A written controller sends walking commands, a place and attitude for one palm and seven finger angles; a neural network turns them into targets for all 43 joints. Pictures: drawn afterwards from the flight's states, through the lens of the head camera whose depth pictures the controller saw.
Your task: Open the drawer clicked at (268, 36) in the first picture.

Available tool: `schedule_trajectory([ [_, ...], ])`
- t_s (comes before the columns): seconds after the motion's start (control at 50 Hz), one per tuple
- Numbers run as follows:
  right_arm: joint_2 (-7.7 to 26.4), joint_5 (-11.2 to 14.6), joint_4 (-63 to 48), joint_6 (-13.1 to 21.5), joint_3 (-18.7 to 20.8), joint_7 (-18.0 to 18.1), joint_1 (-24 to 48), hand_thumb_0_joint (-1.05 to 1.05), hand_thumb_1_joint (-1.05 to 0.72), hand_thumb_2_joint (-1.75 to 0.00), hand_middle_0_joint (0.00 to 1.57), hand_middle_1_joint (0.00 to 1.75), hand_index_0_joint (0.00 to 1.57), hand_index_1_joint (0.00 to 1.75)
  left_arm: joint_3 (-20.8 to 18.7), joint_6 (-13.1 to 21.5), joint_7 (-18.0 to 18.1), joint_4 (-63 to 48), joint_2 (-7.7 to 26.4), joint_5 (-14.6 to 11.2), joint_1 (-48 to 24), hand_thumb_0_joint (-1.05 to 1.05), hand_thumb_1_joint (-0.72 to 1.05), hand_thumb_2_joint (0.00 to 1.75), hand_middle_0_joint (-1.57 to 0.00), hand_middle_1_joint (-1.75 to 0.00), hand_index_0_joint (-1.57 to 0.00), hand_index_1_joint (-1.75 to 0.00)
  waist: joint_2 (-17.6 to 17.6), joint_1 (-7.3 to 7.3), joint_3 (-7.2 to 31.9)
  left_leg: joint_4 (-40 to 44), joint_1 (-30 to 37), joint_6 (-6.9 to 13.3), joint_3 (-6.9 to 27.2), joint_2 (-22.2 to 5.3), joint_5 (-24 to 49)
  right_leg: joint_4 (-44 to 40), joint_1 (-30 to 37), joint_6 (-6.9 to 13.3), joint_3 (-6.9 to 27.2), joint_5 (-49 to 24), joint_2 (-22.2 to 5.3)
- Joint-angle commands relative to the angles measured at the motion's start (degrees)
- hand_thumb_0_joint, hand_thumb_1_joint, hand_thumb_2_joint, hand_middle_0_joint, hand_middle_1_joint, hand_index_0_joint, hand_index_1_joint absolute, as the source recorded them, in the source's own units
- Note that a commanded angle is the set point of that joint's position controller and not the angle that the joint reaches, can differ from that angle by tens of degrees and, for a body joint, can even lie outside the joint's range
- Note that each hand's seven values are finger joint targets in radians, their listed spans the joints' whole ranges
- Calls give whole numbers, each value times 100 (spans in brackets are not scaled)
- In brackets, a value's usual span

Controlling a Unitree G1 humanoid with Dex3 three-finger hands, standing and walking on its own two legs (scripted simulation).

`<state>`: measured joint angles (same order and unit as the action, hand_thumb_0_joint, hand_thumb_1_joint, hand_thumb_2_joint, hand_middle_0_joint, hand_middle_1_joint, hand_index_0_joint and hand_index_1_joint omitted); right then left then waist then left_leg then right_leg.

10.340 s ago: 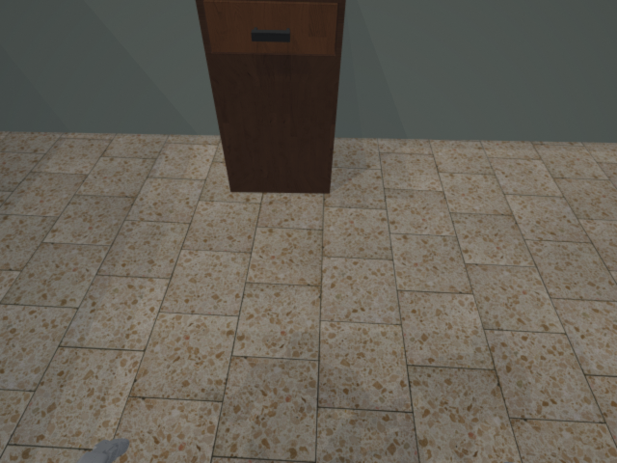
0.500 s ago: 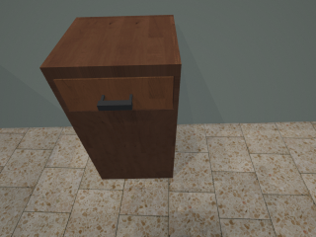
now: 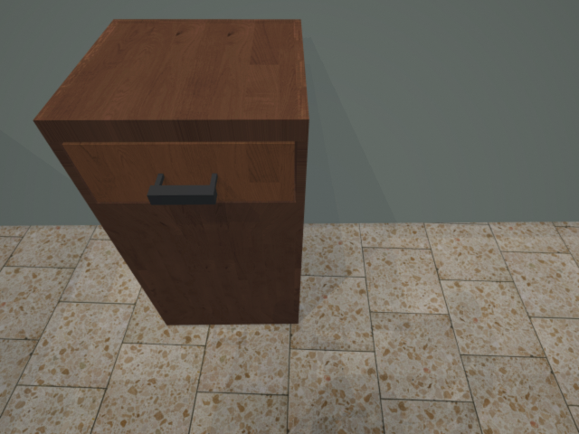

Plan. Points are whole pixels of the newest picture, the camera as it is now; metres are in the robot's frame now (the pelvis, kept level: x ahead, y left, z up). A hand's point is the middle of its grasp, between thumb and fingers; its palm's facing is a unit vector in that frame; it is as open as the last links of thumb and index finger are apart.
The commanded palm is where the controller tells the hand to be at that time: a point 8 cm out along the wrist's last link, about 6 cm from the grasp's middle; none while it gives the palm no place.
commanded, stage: look again from close up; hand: left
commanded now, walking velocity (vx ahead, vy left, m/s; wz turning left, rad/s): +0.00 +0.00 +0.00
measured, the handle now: (185, 186) +0.55 +0.24 -0.02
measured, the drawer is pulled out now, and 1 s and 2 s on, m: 0.00 0.00 0.00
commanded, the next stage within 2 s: raise the hand with hooked fingers in 0.20 s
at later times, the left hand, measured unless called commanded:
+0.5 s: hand (167, 370) +0.21 +0.19 -0.05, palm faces -0.03 -0.65 -0.76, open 7.5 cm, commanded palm +0.14 +0.21 -0.04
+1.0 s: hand (145, 347) +0.23 +0.21 +0.00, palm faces +0.20 -0.06 -0.98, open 10.2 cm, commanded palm +0.19 +0.22 +0.04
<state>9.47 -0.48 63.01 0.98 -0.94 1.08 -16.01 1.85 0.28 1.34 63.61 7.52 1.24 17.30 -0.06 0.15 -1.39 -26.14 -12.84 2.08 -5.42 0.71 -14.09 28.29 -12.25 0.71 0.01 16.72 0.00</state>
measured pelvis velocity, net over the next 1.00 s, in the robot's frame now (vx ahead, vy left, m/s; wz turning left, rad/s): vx -0.03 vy -0.02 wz -0.02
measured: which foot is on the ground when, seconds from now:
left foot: down 0.00-1.00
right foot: down 0.00-1.00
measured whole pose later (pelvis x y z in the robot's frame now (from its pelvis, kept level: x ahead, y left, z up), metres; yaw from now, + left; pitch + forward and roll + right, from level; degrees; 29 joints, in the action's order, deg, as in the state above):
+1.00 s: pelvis -0.03 -0.02 -0.05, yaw -1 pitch +8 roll +1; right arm 10.1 -1.4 34.4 -4.2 -0.9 1.5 -3.2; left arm 4.0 -6.7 26.3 2.9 19.0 57.0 10.2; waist -4.1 -4.4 6.6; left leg -52.3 -36.5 -1.5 2.9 1.7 -23.6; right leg 54.7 -36.2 2.9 0.1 26.2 2.0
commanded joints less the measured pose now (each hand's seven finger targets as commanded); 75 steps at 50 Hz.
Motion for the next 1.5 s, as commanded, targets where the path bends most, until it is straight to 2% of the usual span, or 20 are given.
schedule_trajectory([
  [0.0,511,-11,-149,132,110,60,-304,0,-90,-90,20,30,20,30,-154,132,50,-148,662,-45,357,0,90,90,-20,-30,-20,-30,108,-29,-65,410,191,86,643,-682,644,-500,-207,187,557,-866,-549],
  [0.26,478,-21,-32,114,105,115,-294,0,-90,-90,20,30,20,30,-206,158,79,-154,692,-55,335,0,90,90,-20,-30,-20,-30,126,-22,95,189,477,1,509,-721,1455,-397,111,217,514,-2103,-558],
  [0.28,661,60,-490,72,198,56,429,0,-90,-90,20,30,20,30,-284,231,329,3,851,-12,846,0,90,90,-20,-30,-20,-30,544,-279,-369,-1117,-330,-216,261,-704,747,-715,75,-217,1046,-4349,-1018],
  [0.3,1455,335,-2393,941,216,332,258,0,-90,-90,20,30,20,30,-11,1227,363,-8398,2609,911,-3775,0,88,89,-20,-32,-20,-32,-949,319,2390,-156,1178,139,257,-31,1930,28,347,262,1161,-4149,-366],
  [0.32,1091,189,-2073,1468,221,589,465,0,-90,-90,20,30,20,30,-439,806,811,-6829,2398,1029,-1337,0,85,88,-20,-33,-20,-33,-2199,-88,2341,16,1755,206,365,-146,3435,569,160,303,517,-2704,-118],
  [0.34,1027,275,-1759,1576,334,619,496,0,-90,-90,20,30,20,30,-384,450,1153,-6766,1922,750,-975,0,83,87,-21,-34,-21,-34,-1773,-36,1850,-135,1404,-29,480,-364,3350,334,-515,203,110,-1236,-64],
  [0.36,751,360,-1776,1563,329,638,515,0,-90,-90,20,30,20,30,332,-142,1210,-5541,593,978,643,0,81,86,-21,-36,-21,-36,-1079,85,1235,-52,932,53,559,-450,3195,455,-795,113,-68,-983,11],
  [0.38,945,296,-2304,1587,343,538,839,0,-90,-90,20,30,20,30,392,-110,1239,-6757,809,1274,-198,0,78,85,-21,-37,-21,-37,-654,-24,751,-308,498,36,613,-334,2947,323,-841,143,-10,-1530,-63],
  [0.42,1134,-11,-2528,1384,392,415,829,0,-90,-90,20,30,20,30,186,-167,1528,-6432,1228,2483,378,0,74,83,-21,-40,-21,-40,248,77,1063,-847,59,93,514,-109,2574,488,-1216,143,23,-2182,7],
  [0.5,1048,-176,-3103,598,569,-14,1151,0,-90,-90,20,30,20,30,451,-376,1807,-5374,764,4427,2463,0,64,79,-22,-47,-22,-47,2042,-581,833,-1043,-1649,-128,392,87,1363,915,-995,74,363,-2908,-78],
  [0.58,967,-127,-3647,160,504,-408,1658,0,-90,-90,20,30,20,30,79,140,2052,-6376,1359,5537,2387,0,55,75,-22,-53,-22,-53,1390,-981,1592,-1365,-2276,-188,304,279,1012,1428,-513,180,832,-3213,-167],
  [0.68,808,-399,-3979,-121,480,-303,1742,0,-90,-90,20,30,20,30,-896,385,3000,-7686,2312,6464,512,0,43,70,-23,-60,-23,-60,-388,-759,2195,-2176,-1934,-69,407,450,631,1703,-1694,325,1055,-1323,49],
  [0.74,735,-504,-3958,-183,501,-145,1860,0,-90,-90,20,30,20,30,-978,738,3531,-8570,2514,6548,-1359,0,36,67,-24,-64,-24,-64,-241,-321,2398,-2905,-1619,12,605,448,183,1652,-2774,339,1415,-326,8],
  [0.84,811,-333,-3954,-8,514,-39,1868,0,-90,-90,20,30,20,30,-397,478,3427,-8032,2008,5865,-1408,0,25,62,-25,-72,-25,-72,-204,66,2218,-2792,-1655,70,688,352,-430,1407,-2786,234,1075,346,45],
  [0.94,848,-4,-3998,-224,272,209,2156,0,-90,-90,20,30,20,30,-68,-1033,2369,-6667,1990,5414,-1070,0,13,57,-25,-80,-25,-80,871,-258,1479,-1729,-2045,50,480,318,-569,512,-1382,17,1024,519,-48],
  [1.0,860,11,-3965,-302,134,307,2073,0,-90,-90,20,30,20,30,-226,-1322,1839,-6734,2324,5451,-1016,0,6,54,-26,-84,-26,-84,912,-513,1563,-1258,-1802,38,429,273,-295,457,-674,-18,900,136,-120],
  [1.1,835,-66,-3928,-220,161,234,1798,0,-90,-90,20,30,20,30,-378,-912,1454,-7324,2375,5588,-894,0,-6,49,-27,-92,-27,-92,140,-612,1412,-791,-1084,-2,476,166,174,491,-615,110,373,-266,-28],
  [1.22,928,-176,-3813,-45,373,112,1578,0,-90,-90,20,30,20,30,-596,-254,2016,-7890,2394,5702,-1636,0,-20,43,-28,-100,-28,-100,-492,-436,1612,-766,-426,-48,629,88,546,665,-1025,227,8,-310,128],
  [1.32,1024,-93,-3671,-104,463,51,1592,0,-90,-90,20,30,20,30,-269,-538,2113,-7656,2254,5683,-2396,0,-31,38,-29,-108,-29,-108,-519,-305,1594,-602,-239,-110,775,10,499,690,-1185,224,-152,-254,155],
  [1.48,993,75,-3669,-339,306,118,1755,0,-90,-90,20,30,20,30,23,-1230,1184,-7330,2447,5581,-3117,0,-50,30,-30,-120,-30,-120,-170,-423,1383,-52,28,-168,904,-65,828,315,-540,209,-165,-494,147],
])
